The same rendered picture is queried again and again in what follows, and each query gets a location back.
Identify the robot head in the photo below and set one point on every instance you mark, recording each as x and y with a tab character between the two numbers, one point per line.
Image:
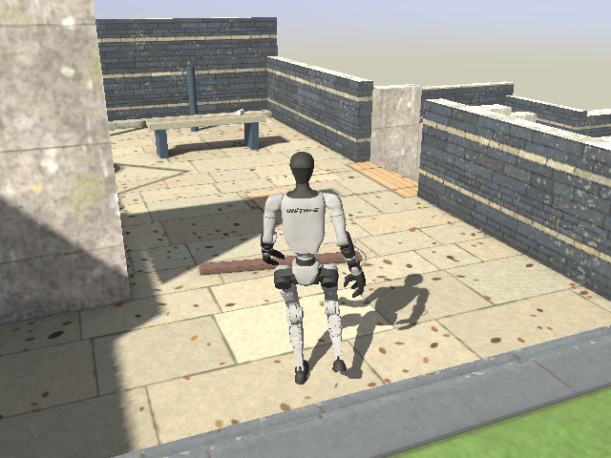
302	165

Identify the robot right forearm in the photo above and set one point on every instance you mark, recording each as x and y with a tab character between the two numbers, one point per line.
351	257

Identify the robot right hand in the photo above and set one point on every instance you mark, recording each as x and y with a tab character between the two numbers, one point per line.
360	283

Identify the left robot upper arm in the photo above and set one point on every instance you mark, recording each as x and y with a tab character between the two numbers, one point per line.
272	205

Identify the robot left hand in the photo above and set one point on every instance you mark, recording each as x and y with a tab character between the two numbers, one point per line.
276	254

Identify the humanoid robot torso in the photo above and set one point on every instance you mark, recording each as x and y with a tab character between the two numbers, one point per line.
304	231

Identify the robot left forearm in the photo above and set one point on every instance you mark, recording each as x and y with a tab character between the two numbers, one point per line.
267	249

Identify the right robot upper arm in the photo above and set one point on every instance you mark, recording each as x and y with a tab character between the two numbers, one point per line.
338	219

